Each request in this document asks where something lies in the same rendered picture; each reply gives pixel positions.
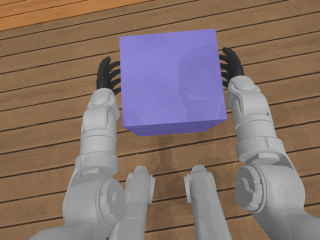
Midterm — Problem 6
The robot right upper arm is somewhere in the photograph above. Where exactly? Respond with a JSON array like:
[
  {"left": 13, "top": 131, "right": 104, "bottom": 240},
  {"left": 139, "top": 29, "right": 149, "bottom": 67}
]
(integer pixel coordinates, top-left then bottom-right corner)
[{"left": 234, "top": 163, "right": 320, "bottom": 240}]

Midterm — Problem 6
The robot right hand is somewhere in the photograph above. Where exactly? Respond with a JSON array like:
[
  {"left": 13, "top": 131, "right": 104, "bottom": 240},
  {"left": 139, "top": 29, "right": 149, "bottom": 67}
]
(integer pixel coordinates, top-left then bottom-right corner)
[{"left": 219, "top": 47, "right": 245, "bottom": 88}]

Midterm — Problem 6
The carton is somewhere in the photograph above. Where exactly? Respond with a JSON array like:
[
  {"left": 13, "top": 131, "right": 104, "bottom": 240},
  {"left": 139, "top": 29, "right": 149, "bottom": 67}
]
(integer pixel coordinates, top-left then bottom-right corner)
[{"left": 119, "top": 28, "right": 227, "bottom": 137}]

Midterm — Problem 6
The robot right forearm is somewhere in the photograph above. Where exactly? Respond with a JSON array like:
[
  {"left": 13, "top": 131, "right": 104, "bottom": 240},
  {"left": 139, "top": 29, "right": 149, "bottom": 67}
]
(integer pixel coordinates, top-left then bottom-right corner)
[{"left": 227, "top": 75, "right": 306, "bottom": 201}]

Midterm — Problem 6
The left robot shin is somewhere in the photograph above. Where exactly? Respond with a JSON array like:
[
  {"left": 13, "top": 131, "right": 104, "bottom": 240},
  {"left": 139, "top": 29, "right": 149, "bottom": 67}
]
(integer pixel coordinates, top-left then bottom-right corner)
[{"left": 124, "top": 166, "right": 149, "bottom": 188}]

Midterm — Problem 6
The right robot shin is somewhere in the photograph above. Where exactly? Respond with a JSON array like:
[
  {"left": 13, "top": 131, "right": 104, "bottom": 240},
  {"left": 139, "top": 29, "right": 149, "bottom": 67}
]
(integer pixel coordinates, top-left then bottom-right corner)
[{"left": 190, "top": 164, "right": 216, "bottom": 187}]

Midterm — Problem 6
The robot left hand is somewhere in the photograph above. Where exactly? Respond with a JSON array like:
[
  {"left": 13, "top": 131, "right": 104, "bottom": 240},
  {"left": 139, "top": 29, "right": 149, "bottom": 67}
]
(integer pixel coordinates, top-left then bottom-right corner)
[{"left": 96, "top": 56, "right": 121, "bottom": 96}]

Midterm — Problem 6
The robot shin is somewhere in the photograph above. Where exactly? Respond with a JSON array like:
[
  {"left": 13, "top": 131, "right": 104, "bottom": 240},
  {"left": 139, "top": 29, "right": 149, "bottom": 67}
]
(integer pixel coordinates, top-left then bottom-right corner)
[
  {"left": 190, "top": 164, "right": 216, "bottom": 187},
  {"left": 124, "top": 166, "right": 149, "bottom": 188}
]

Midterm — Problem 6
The robot left upper arm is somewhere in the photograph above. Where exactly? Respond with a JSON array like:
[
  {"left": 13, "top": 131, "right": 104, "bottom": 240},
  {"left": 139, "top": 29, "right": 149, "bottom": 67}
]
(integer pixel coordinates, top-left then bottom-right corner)
[{"left": 28, "top": 177, "right": 128, "bottom": 240}]

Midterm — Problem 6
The robot left forearm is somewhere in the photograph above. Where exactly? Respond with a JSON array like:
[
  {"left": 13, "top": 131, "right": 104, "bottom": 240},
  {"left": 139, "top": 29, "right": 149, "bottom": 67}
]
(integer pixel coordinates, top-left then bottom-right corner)
[{"left": 62, "top": 88, "right": 121, "bottom": 217}]

